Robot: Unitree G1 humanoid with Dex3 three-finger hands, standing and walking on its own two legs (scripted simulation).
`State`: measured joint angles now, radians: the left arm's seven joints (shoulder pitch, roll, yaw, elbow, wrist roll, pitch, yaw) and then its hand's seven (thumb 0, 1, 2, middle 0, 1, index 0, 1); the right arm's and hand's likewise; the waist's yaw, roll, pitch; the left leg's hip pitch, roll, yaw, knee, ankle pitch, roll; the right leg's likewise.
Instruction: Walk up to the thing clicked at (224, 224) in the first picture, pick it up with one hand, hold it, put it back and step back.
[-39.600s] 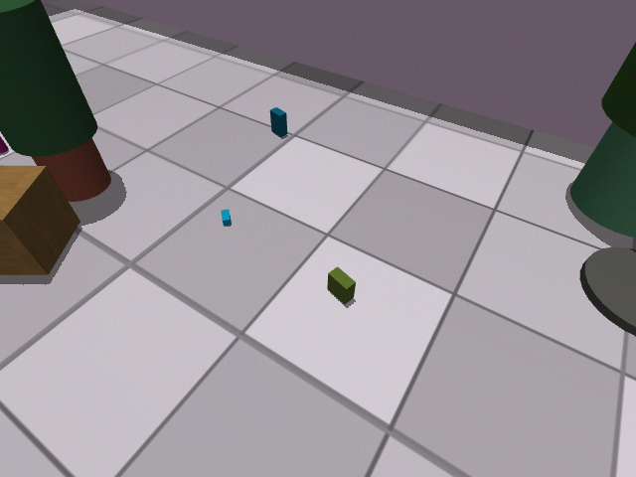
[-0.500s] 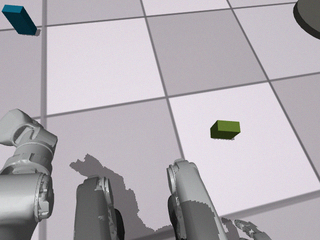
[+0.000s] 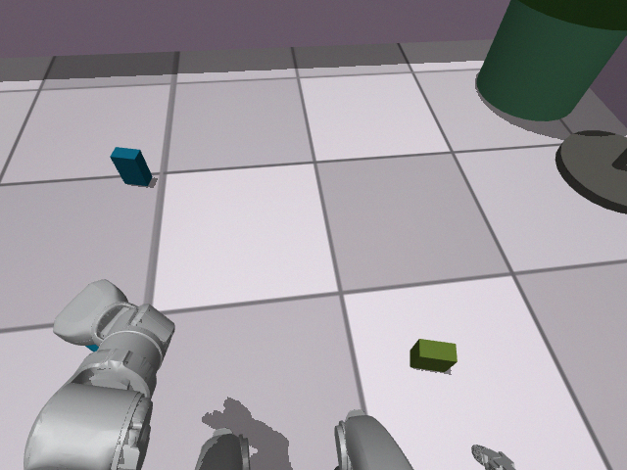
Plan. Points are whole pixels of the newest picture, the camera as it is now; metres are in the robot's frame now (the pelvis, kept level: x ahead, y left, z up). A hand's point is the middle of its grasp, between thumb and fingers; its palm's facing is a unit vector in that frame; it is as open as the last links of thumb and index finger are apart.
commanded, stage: lift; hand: left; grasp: from above
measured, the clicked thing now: (112, 347) +0.36 +0.27 -0.12
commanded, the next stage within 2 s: hold in 0.46 s
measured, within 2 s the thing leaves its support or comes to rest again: neither
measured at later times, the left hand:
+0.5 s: hand (99, 311) +0.35 +0.23 +0.02, palm faces -0.25 -0.36 -0.90, open 6.4 cm
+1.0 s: hand (79, 292) +0.36 +0.24 +0.05, palm faces -0.22 -0.37 -0.90, open 6.2 cm
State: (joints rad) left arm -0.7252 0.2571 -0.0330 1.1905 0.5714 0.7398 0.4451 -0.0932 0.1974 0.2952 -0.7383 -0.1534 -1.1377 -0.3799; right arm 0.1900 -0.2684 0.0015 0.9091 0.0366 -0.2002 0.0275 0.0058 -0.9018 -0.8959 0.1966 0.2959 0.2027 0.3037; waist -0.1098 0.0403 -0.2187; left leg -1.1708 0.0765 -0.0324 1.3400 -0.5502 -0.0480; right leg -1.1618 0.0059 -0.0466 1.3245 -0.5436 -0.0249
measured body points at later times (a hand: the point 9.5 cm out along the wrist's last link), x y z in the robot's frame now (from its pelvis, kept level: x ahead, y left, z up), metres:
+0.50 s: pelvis +0.02 +0.00 +0.08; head +0.07 -0.01 +0.53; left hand +0.37 +0.24 +0.07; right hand +0.09 -0.25 -0.06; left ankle +0.04 +0.15 -0.61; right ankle +0.04 -0.11 -0.61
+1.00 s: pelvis +0.04 +0.02 +0.10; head +0.07 +0.01 +0.55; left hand +0.37 +0.26 +0.10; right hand +0.14 -0.23 -0.02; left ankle +0.04 +0.15 -0.61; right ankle +0.04 -0.11 -0.61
